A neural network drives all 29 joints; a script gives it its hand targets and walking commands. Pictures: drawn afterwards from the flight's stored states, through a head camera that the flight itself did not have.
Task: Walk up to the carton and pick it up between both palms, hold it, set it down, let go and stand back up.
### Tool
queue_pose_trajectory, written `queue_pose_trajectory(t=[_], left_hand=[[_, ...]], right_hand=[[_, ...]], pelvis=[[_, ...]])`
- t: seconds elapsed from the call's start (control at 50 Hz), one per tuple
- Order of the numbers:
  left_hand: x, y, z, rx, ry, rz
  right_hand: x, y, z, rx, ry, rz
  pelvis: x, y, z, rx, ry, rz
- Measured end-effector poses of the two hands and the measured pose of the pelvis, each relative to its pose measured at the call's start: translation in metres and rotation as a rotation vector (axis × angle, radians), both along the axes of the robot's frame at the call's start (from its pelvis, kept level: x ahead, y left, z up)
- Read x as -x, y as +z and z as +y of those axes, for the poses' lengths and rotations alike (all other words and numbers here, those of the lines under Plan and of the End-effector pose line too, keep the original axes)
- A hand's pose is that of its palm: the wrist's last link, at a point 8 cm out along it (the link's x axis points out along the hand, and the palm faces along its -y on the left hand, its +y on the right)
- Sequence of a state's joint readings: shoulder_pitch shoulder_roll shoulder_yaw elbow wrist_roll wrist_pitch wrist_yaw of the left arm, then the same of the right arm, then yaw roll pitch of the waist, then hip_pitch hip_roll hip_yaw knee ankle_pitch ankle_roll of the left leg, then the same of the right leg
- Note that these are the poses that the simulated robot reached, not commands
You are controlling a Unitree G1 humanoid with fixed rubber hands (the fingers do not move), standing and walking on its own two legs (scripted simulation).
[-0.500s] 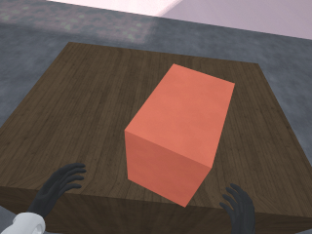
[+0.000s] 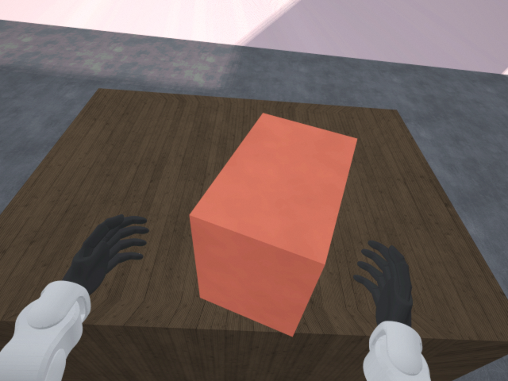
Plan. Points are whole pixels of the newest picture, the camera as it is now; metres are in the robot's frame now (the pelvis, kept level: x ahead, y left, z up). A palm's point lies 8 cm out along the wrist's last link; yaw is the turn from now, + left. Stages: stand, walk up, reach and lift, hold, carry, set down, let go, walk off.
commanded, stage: reach and lift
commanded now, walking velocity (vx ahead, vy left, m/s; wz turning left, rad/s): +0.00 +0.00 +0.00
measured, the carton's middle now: (277, 219) +0.39 -0.02 +0.04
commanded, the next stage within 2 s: none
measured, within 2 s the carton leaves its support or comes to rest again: neither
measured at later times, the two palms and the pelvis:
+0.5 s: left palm (100, 203) +0.31 +0.23 +0.15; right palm (400, 254) +0.27 -0.17 +0.14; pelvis -0.01 +0.00 +0.00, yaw +0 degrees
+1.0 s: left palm (124, 139) +0.39 +0.21 +0.20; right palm (402, 191) +0.33 -0.17 +0.19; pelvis -0.02 +0.00 +0.00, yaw +1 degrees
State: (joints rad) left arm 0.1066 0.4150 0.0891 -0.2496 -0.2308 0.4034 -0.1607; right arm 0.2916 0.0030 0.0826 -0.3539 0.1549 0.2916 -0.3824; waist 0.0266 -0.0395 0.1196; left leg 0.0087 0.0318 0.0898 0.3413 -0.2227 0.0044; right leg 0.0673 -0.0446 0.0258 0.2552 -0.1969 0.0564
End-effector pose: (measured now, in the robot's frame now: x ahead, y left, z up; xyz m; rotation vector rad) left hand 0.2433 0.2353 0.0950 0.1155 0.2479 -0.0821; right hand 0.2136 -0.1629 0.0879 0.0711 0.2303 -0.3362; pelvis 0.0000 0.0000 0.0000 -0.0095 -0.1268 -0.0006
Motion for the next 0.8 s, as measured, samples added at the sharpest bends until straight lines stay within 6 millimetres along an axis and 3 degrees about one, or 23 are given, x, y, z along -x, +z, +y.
queue_pose_trajectory(t=[0.36, 0.8], left_hand=[[-0.048, 0.04, 0.001, 0.02, 0.008, -0.015], [-0.115, 0.086, -0.017, 0.045, -0.023, -0.018]], right_hand=[[-0.035, 0.034, -0.003, -0.002, 0.023, -0.017], [-0.092, 0.08, -0.01, -0.016, 0.016, -0.057]], pelvis=[[0.004, 0.0, -0.001, -0.001, -0.005, 0.016], [0.02, 0.001, 0.0, 0.003, 0.006, 0.056]])
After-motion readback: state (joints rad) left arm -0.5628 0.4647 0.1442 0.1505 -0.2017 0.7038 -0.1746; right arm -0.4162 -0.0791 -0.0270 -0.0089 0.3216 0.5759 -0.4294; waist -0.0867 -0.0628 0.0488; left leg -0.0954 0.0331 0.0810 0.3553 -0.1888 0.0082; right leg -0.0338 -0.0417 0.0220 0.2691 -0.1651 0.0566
